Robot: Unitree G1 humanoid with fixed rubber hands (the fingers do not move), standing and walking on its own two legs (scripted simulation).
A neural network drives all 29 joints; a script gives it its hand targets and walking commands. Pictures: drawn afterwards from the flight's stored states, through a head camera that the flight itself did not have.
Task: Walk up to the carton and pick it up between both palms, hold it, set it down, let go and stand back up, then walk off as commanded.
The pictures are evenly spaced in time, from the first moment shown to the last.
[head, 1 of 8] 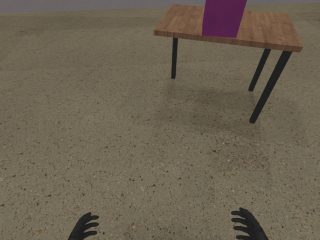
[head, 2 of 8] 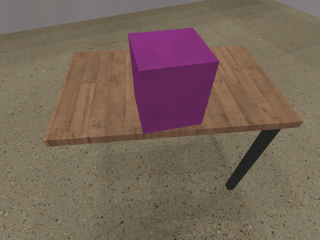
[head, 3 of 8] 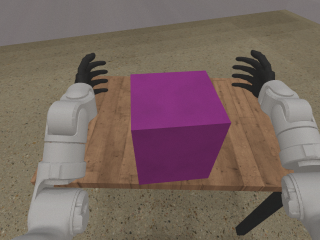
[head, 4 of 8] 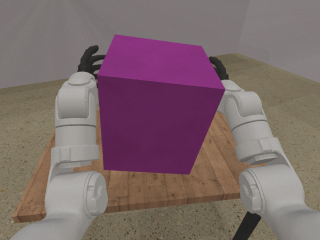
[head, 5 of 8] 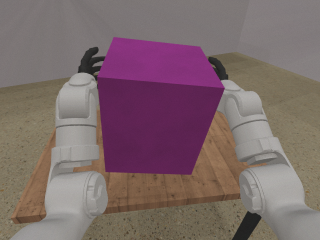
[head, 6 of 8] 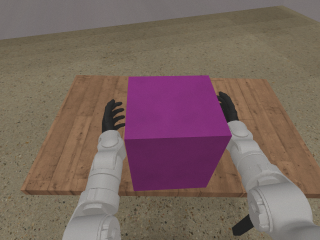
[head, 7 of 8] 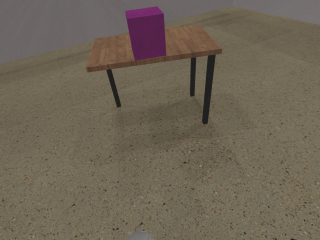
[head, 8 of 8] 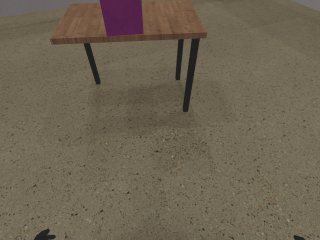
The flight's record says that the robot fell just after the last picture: no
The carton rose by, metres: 0.20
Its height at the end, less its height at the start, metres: +0.00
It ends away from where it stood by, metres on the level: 0.00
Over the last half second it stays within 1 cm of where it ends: yes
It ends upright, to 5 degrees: yes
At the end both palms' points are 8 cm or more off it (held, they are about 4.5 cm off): yes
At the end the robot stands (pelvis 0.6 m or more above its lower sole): yes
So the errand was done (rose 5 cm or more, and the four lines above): yes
